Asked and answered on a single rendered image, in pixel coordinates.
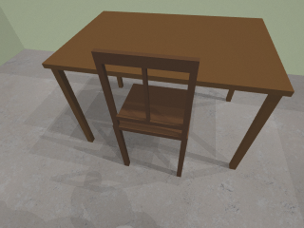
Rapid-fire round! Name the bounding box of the chair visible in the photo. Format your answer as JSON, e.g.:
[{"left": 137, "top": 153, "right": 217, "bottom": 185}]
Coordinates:
[{"left": 91, "top": 48, "right": 200, "bottom": 177}]

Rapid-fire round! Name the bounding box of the table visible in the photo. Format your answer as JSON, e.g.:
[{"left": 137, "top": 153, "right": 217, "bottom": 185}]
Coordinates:
[{"left": 42, "top": 10, "right": 295, "bottom": 170}]

